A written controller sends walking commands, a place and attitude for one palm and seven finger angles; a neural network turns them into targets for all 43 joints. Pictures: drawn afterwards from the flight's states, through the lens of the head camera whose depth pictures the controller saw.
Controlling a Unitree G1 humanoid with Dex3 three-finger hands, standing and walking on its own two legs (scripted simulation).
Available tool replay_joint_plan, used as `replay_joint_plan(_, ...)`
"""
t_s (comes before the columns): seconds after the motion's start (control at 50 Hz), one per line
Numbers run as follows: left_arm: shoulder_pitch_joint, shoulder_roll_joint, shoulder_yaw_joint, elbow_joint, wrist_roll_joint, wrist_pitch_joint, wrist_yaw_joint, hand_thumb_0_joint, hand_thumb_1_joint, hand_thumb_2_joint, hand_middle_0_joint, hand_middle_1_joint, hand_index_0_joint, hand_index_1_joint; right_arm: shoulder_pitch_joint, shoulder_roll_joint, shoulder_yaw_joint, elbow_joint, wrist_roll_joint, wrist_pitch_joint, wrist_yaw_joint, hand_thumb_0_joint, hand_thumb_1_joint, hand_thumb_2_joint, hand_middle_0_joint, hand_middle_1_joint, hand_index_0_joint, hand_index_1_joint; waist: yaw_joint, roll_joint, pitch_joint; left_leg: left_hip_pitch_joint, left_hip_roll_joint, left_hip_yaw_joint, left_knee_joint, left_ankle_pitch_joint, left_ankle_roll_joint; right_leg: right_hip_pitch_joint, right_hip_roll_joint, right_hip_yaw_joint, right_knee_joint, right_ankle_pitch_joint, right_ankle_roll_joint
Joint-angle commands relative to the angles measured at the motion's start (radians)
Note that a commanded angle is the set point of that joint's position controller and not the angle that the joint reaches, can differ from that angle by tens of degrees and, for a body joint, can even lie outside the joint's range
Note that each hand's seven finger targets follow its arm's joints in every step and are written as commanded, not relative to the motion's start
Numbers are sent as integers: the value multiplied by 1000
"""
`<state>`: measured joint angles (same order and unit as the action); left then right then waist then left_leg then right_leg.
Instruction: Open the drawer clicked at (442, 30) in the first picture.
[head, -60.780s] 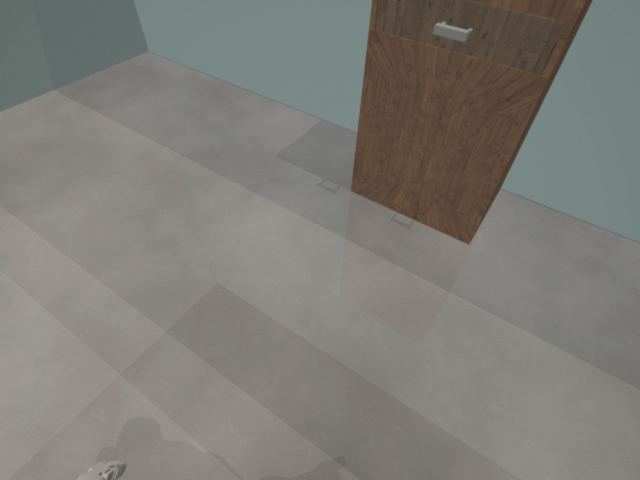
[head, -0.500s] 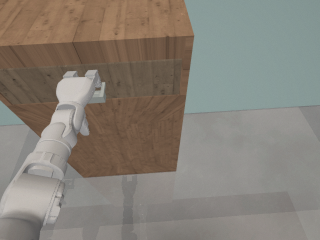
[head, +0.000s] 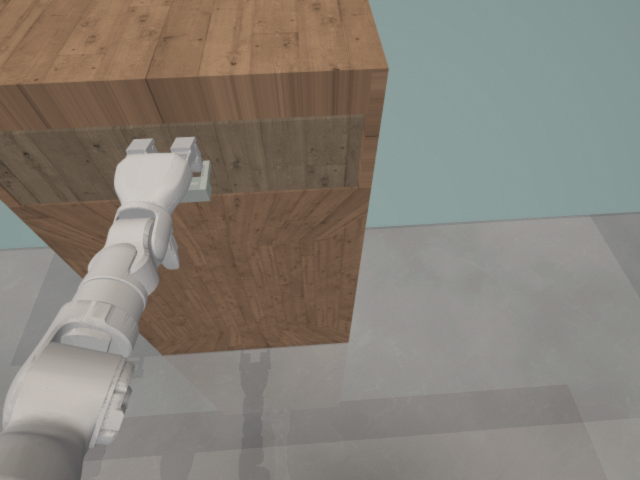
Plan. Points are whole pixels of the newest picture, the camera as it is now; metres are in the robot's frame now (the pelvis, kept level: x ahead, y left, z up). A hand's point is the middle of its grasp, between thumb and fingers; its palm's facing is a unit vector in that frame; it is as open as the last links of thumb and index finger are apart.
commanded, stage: lower the fingers behind the handle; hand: left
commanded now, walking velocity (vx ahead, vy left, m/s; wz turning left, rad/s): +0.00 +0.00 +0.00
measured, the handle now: (176, 179) +0.52 +0.21 +0.06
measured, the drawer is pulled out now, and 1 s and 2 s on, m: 0.00 0.00 0.00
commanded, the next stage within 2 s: lift the fingers back up to retry in 0.28 s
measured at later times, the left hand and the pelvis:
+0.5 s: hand (169, 204) +0.46 +0.21 +0.06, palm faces -0.01 +0.02 -1.00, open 14.0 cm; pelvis -0.01 +0.00 +0.00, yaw +0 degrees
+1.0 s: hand (151, 174) +0.46 +0.21 +0.12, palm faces +0.03 +0.00 -1.00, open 13.9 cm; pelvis +0.01 +0.00 +0.01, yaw +1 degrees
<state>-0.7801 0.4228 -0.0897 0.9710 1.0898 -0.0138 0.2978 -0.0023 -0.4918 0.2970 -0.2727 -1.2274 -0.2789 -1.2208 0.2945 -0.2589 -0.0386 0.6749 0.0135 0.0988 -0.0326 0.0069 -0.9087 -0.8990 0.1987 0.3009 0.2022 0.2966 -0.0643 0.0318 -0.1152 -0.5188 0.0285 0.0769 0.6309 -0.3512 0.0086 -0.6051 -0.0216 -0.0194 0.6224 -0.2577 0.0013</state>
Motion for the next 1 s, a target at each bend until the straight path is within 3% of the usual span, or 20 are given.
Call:
replay_joint_plan(0.0,-328,206,41,-59,0,39,2,0,-500,300,-300,-1200,-300,-1200,73,-149,-51,-68,-2,-30,-17,0,-900,-900,200,300,200,300,-6,-67,-274,57,-44,-11,-60,271,25,235,44,-7,-46,230,-29)
replay_joint_plan(0.02,-329,232,59,-54,3,41,4,0,-500,300,-300,-1200,-300,-1200,76,-151,-52,-68,-1,-31,-18,0,-900,-900,200,300,200,300,-1,-70,-279,48,-45,-10,-60,265,27,238,43,-5,-44,224,-27)
replay_joint_plan(0.1,-356,195,30,-46,1,48,1,0,-500,300,-300,-1200,-300,-1200,82,-148,-51,-64,-2,-32,-18,0,-900,-900,200,300,200,300,-10,-63,-284,57,-45,-14,-58,265,26,229,44,-7,-45,219,-29)
replay_joint_plan(0.14,-346,228,48,-24,4,51,1,0,-500,300,-300,-1200,-300,-1200,86,-149,-47,-62,-1,-31,-20,0,-900,-900,200,300,200,300,-4,-64,-284,40,-47,-16,-58,247,26,231,44,-5,-40,205,-29)
replay_joint_plan(0.16,-364,203,27,-40,-1,49,-1,0,-500,300,-300,-1200,-300,-1200,84,-148,-47,-65,-1,-34,-19,0,-900,-900,200,300,200,300,-9,-57,-282,42,-46,-16,-60,245,26,227,42,-5,-43,204,-28)
replay_joint_plan(0.2,-357,218,46,-34,-3,46,-4,0,-500,300,-300,-1200,-300,-1200,87,-151,-49,-63,-3,-33,-22,0,-900,-900,200,300,200,300,-8,-77,-299,44,-47,-17,-56,249,29,240,44,-3,-43,209,-28)
replay_joint_plan(0.24,-368,190,14,-15,-1,48,-7,0,-500,300,-300,-1200,-300,-1200,89,-149,-46,-60,1,-34,-22,0,-900,-900,200,300,200,300,-22,-73,-252,34,-43,-20,-60,222,27,198,44,-8,-47,177,-27)
replay_joint_plan(0.3,-393,212,34,-22,1,43,-5,0,-500,300,-300,-1200,-300,-1200,98,-154,-48,-57,-1,-38,-23,0,-900,-900,200,300,200,300,-19,-75,-275,38,-44,-22,-58,218,29,204,45,-5,-47,168,-29)
replay_joint_plan(0.36,-397,195,16,-19,4,40,-4,0,-500,300,-300,-1200,-300,-1200,102,-149,-48,-58,-1,-42,-23,0,-900,-900,200,300,200,300,-23,-64,-278,34,-44,-21,-55,209,28,196,44,-5,-41,162,-26)
replay_joint_plan(0.42,-450,197,17,-89,-3,31,1,0,-500,300,-300,-1200,-300,-1200,98,-143,-51,-66,-1,-46,-20,0,-900,-900,200,300,200,300,-18,-19,-331,80,-43,-28,-59,229,28,212,45,-3,-44,165,-29)
replay_joint_plan(0.5,-489,267,77,-165,-8,11,6,0,-500,300,-300,-1200,-300,-1200,91,-144,-55,-67,-6,-49,-23,0,-900,-900,200,300,200,300,-2,-7,-386,110,-46,-33,-64,286,30,274,45,1,-46,218,-30)
replay_joint_plan(0.56,-477,298,101,-201,-14,-3,5,0,-500,300,-300,-1200,-300,-1200,79,-142,-54,-68,-3,-50,-26,0,-900,-900,200,300,200,300,4,-22,-378,121,-46,-31,-77,301,32,305,45,2,-55,243,-27)
replay_joint_plan(0.66,-482,247,67,-300,-22,-8,3,0,-500,300,-300,-1200,-300,-1200,65,-135,-62,-67,0,-56,-16,0,-900,-900,200,300,200,300,11,28,-396,205,-43,-39,-87,400,27,310,50,-9,-61,288,-33)
replay_joint_plan(0.74,-439,234,60,-298,-42,27,-25,0,-500,300,-300,-1200,-300,-1200,44,-139,-59,-65,6,-47,-10,0,-900,-900,200,300,200,300,17,-2,-358,228,-41,-42,-107,428,25,330,51,-19,-79,302,-33)
replay_joint_plan(0.76,-467,209,29,-299,-44,38,-37,0,-500,300,-300,-1200,-300,-1200,35,-140,-54,-63,7,-44,-11,0,-900,-900,200,300,200,300,7,-8,-338,230,-41,-42,-114,414,25,321,50,-21,-85,291,-32)
replay_joint_plan(0.8,-500,221,30,-304,-48,49,-59,0,-500,300,-300,-1200,-300,-1200,26,-145,-51,-63,7,-39,-14,0,-900,-900,200,300,200,300,5,-10,-324,235,-41,-41,-128,398,25,335,45,-18,-99,278,-33)
replay_joint_plan(0.84,-478,249,49,-329,-48,50,-80,0,-500,300,-300,-1200,-300,-1200,9,-139,-49,-74,7,-35,-18,0,-900,-900,200,300,200,300,26,4,-343,247,-46,-37,-132,412,27,364,43,-16,-96,298,-34)
replay_joint_plan(0.88,-456,218,27,-361,-58,50,-104,0,-500,300,-300,-1200,-300,-1200,-2,-134,-48,-85,8,-32,-19,0,-900,-900,200,300,200,300,30,-9,-359,270,-44,-35,-132,452,27,386,41,-17,-98,334,-34)
replay_joint_plan(0.94,-429,263,60,-348,-71,56,-136,0,-500,300,-300,-1200,-300,-1200,-24,-140,-37,-94,13,-22,-22,0,-900,-900,200,300,200,300,41,-60,-306,244,-45,-36,-151,431,28,409,37,-18,-110,335,-30)
replay_joint_plan(0.98,-419,232,31,-356,-68,58,-155,0,-500,300,-300,-1200,-300,-1200,-37,-135,-35,-101,15,-20,-22,0,-900,-900,200,300,200,300,40,-56,-293,253,-44,-32,-153,445,27,405,36,-19,-113,346,-31)
